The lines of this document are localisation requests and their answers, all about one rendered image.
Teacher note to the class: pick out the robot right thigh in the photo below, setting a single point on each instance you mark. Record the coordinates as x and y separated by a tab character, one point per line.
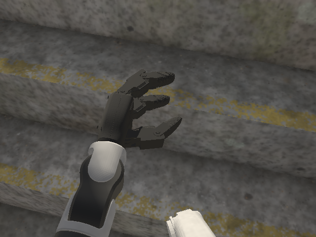
188	223

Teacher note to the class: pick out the robot left forearm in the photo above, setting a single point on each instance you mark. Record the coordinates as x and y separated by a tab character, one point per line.
91	210

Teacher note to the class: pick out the robot left hand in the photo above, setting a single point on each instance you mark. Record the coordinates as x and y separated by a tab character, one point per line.
128	103

